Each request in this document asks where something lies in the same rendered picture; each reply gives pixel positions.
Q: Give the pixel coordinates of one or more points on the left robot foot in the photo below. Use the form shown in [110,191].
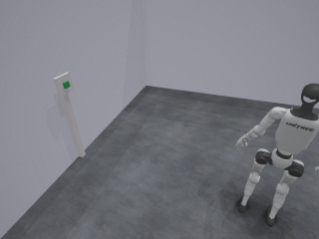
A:
[241,207]

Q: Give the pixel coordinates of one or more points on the panel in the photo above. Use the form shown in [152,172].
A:
[66,103]

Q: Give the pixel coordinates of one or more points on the robot left upper arm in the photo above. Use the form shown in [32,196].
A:
[276,113]

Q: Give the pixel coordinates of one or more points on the button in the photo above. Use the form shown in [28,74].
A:
[66,84]

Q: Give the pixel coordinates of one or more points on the left robot hand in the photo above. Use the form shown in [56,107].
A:
[240,143]

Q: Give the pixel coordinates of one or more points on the robot left forearm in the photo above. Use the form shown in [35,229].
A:
[250,135]

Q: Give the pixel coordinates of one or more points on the humanoid robot head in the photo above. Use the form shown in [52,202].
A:
[310,91]

